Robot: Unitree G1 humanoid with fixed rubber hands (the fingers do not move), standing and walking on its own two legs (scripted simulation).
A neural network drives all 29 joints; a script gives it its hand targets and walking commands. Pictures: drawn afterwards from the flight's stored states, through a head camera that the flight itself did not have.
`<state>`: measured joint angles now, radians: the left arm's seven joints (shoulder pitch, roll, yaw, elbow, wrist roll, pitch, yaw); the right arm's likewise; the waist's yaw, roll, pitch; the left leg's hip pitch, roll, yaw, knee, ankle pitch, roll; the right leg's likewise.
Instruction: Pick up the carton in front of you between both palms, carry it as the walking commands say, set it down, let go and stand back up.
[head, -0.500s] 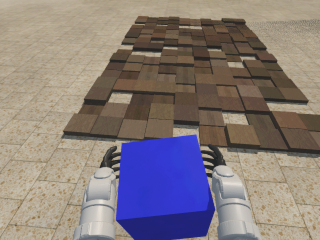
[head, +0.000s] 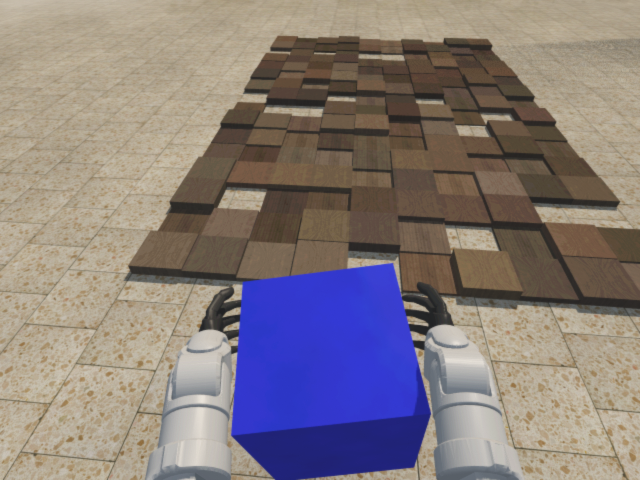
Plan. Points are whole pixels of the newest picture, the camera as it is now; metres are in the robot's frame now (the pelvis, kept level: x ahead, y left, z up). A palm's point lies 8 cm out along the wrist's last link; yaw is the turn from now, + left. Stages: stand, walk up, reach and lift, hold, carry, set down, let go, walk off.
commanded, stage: reach and lift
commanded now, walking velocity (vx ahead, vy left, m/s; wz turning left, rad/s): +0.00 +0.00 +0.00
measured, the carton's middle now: (331, 378) +0.30 -0.01 -0.04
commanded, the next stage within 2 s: hold in 0.26 s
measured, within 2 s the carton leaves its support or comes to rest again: neither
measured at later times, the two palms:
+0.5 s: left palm (204, 346) +0.29 +0.16 +0.06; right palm (440, 341) +0.29 -0.14 +0.06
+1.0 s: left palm (191, 329) +0.30 +0.17 +0.07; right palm (426, 316) +0.31 -0.12 +0.08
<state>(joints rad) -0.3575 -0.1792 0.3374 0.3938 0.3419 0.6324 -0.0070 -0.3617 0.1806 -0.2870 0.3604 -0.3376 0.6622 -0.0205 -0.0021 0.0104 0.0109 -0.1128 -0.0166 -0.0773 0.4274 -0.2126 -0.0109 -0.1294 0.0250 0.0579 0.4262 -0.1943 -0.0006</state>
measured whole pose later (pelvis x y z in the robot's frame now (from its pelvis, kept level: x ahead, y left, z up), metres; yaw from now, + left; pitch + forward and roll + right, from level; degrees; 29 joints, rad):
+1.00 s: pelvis +0.01 +0.01 +0.00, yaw +3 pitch -1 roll -1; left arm -0.29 -0.16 0.21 0.12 0.26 0.85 0.03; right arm -0.30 0.16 -0.20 0.12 -0.23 0.85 -0.05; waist -0.03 -0.01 -0.12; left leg -0.22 0.00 0.02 0.51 -0.33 0.02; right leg -0.23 -0.01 0.01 0.49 -0.25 0.00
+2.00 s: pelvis +0.53 +0.03 -0.02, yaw +0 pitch +3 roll +1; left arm -0.17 -0.13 0.11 -0.53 0.06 1.26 0.14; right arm -0.21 0.14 -0.09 -0.51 -0.06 1.24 -0.15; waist -0.02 -0.02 -0.01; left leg -0.41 0.03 0.28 0.53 -0.18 0.11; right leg -0.36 -0.09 -0.05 1.22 -0.38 -0.04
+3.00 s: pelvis +1.17 +0.01 +0.01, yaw +2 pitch +3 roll +3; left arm -0.72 -0.04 0.31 -0.08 0.05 1.30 0.20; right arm -0.76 0.12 -0.24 -0.08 -0.11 1.22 -0.22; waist -0.06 -0.02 0.05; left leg -0.58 -0.05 0.19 0.73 -0.24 0.13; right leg -0.35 0.03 -0.01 1.30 -0.43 -0.06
